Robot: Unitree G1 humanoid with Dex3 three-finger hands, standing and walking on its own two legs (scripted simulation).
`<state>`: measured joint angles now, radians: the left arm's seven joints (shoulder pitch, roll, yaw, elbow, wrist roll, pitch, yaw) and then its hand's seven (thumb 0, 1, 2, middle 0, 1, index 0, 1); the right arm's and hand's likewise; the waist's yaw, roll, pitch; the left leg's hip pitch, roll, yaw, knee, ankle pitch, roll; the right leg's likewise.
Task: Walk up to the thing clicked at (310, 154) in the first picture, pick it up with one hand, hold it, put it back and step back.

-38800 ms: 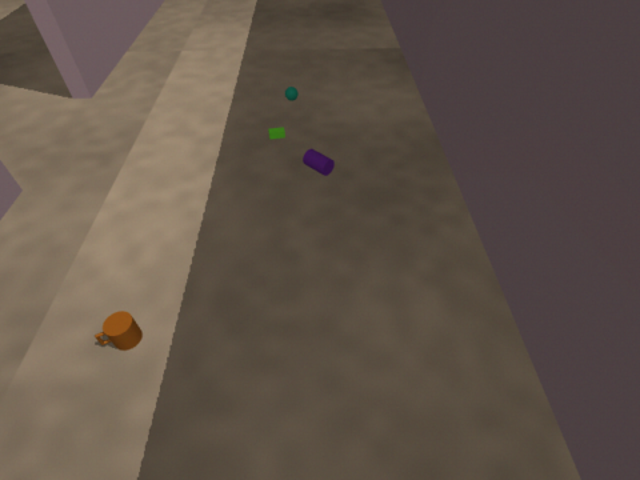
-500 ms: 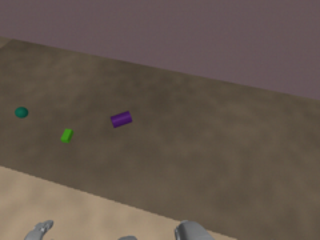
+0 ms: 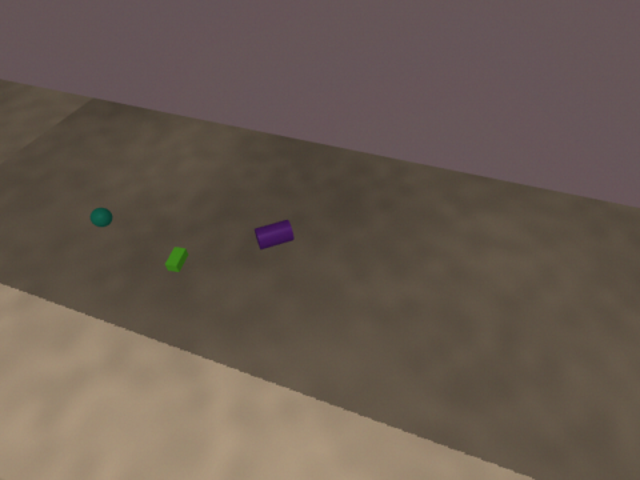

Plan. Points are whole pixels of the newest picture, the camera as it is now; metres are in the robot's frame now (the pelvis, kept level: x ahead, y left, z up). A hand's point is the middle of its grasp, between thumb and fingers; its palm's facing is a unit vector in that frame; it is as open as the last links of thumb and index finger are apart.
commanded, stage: step back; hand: left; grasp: from above
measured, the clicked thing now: (274, 234) +1.11 +0.23 -0.71
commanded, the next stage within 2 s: stand in 0.82 s
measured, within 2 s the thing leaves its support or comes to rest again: neither
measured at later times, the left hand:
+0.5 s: hand out of the picture +0.08 +0.27 -0.15, palm faces +0.01 -0.94 -0.35, open 7.4 cm
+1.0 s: hand out of the picture +0.15 +0.26 -0.13, palm faces -0.03 -0.93 -0.36, open 7.4 cm
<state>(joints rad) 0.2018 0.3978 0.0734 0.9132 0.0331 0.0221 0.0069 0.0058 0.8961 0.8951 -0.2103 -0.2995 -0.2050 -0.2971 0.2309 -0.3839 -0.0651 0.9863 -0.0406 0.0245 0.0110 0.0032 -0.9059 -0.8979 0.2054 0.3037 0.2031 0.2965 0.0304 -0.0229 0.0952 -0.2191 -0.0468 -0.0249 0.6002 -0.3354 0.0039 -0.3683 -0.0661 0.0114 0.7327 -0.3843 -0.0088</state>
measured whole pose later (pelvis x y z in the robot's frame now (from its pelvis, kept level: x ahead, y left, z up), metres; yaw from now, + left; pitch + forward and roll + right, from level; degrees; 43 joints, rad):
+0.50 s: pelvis +0.01 +0.01 +0.01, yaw -1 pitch -2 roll +0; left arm 0.18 0.37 0.04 1.03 0.01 -0.01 -0.01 0.01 0.90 0.90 -0.21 -0.30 -0.20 -0.30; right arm 0.18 -0.36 -0.05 1.04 -0.04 -0.01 0.02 0.00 -0.91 -0.90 0.21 0.30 0.20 0.30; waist 0.02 -0.01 0.05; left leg -0.24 0.00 0.00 0.58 -0.30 0.01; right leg -0.26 -0.02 0.02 0.60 -0.34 -0.01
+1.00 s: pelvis +0.03 +0.01 +0.02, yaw -1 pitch -3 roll +0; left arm 0.04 0.35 0.01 1.10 0.00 -0.01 0.01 0.00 0.90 0.90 -0.21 -0.30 -0.20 -0.30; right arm 0.05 -0.34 -0.02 1.10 0.00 -0.02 0.01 0.00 -0.90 -0.90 0.21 0.30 0.20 0.30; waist 0.00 0.01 0.08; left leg -0.10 0.01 0.00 0.39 -0.24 -0.01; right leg -0.13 -0.02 0.02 0.40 -0.22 0.02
